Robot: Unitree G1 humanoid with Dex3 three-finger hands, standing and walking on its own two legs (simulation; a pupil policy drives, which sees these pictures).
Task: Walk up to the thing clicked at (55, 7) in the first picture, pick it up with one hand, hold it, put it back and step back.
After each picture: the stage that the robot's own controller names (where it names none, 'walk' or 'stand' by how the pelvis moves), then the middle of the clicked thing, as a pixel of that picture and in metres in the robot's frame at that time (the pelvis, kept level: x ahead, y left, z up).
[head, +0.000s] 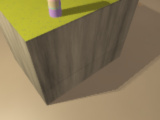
stand; out of the picture +0.83 +0.18 +0.09
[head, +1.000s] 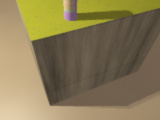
rise first; out of the picture +0.77 +0.13 +0.10
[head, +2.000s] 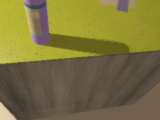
rise first; (36, 12) +0.51 +0.20 +0.13
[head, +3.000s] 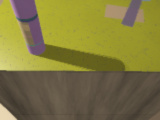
stand; (29, 25) +0.49 +0.22 +0.12
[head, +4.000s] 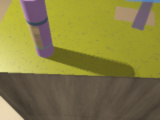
stand; (39, 28) +0.49 +0.17 +0.11
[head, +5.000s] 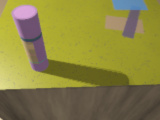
stand; (33, 43) +0.44 +0.19 +0.09
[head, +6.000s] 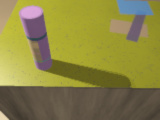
stand; (38, 42) +0.46 +0.18 +0.09
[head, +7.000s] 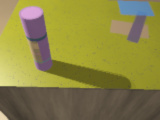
stand; (38, 42) +0.45 +0.18 +0.09
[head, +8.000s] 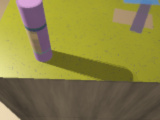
rise first; (37, 33) +0.47 +0.18 +0.09
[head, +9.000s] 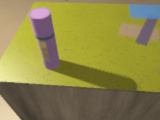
go down; (46, 42) +0.47 +0.18 +0.09
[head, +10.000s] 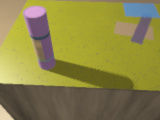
go down; (42, 41) +0.47 +0.17 +0.10
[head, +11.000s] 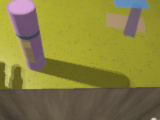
go down; (30, 40) +0.44 +0.17 +0.10
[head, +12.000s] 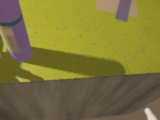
close in; (12, 27) +0.45 +0.18 +0.13
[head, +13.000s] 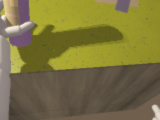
close; (16, 4) +0.53 +0.17 +0.15
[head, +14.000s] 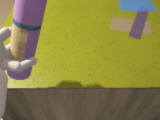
lift; (25, 37) +0.37 +0.17 +0.21
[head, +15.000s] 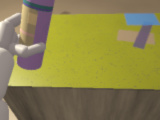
lift; (35, 22) +0.34 +0.14 +0.30
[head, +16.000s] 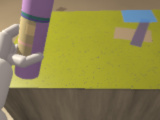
hold; (33, 32) +0.34 +0.15 +0.26
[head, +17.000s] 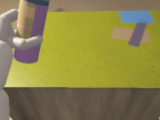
crouch; (32, 16) +0.38 +0.15 +0.29
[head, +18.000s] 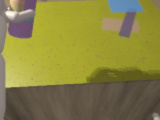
crouch; out of the picture +0.48 +0.15 +0.29
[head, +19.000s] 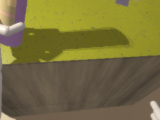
lower; (13, 3) +0.51 +0.17 +0.16
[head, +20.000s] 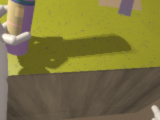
lower; (20, 14) +0.49 +0.16 +0.14
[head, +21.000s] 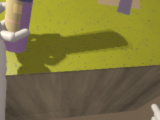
lower; (18, 11) +0.51 +0.17 +0.14
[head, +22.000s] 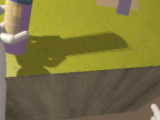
lower; (18, 13) +0.50 +0.17 +0.14
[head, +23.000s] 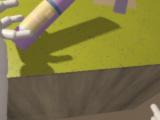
open; (43, 16) +0.53 +0.09 +0.10
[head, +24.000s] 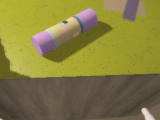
sink last; (66, 30) +0.52 +0.03 +0.05
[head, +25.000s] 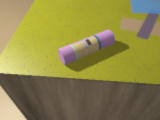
stand; (87, 46) +0.53 +0.04 +0.02
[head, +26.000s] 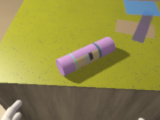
stand; (86, 55) +0.48 +0.01 +0.01
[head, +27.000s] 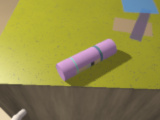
stand; (87, 58) +0.45 +0.00 +0.00
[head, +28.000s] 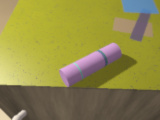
stand; (91, 63) +0.43 -0.01 +0.00
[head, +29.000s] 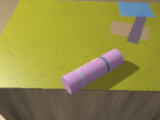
stand; (93, 70) +0.41 -0.03 +0.01
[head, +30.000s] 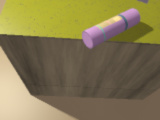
walk; (112, 27) +0.55 -0.10 +0.02
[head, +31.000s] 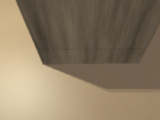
walk; out of the picture +0.92 -0.02 +0.02
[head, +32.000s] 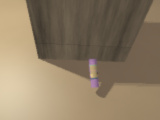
walk; (93, 73) +0.84 -0.14 -0.62
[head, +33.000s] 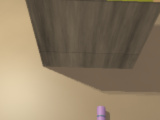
stand; out of the picture +0.44 -0.15 -0.75
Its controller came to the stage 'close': yes
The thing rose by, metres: 0.21
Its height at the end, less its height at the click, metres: -0.84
